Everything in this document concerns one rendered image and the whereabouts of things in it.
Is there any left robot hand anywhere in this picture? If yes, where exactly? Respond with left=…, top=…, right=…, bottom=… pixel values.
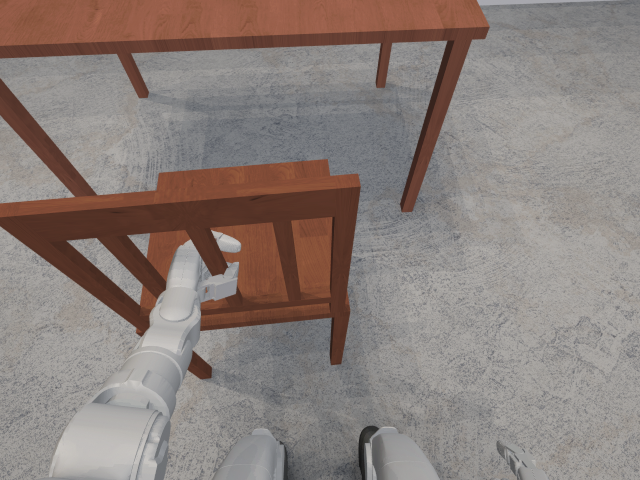
left=166, top=230, right=241, bottom=302

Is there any chair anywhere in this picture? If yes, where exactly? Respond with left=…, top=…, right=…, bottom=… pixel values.
left=0, top=159, right=361, bottom=379

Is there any robot left forearm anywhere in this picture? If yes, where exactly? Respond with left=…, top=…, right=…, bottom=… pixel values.
left=48, top=287, right=201, bottom=477

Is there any right robot hand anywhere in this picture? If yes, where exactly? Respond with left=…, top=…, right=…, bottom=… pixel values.
left=494, top=440, right=549, bottom=480

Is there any robot shin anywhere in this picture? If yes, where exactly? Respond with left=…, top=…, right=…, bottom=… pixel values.
left=370, top=427, right=398, bottom=439
left=251, top=428, right=276, bottom=440

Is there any table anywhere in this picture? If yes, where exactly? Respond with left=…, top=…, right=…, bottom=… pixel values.
left=0, top=0, right=490, bottom=212

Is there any robot left upper arm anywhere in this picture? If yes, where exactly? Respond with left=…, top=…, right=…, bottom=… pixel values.
left=37, top=403, right=171, bottom=480

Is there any left robot shin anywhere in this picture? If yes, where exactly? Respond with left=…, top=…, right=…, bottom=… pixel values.
left=251, top=428, right=276, bottom=440

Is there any right robot shin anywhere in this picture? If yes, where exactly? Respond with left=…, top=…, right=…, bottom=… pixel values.
left=370, top=427, right=398, bottom=439

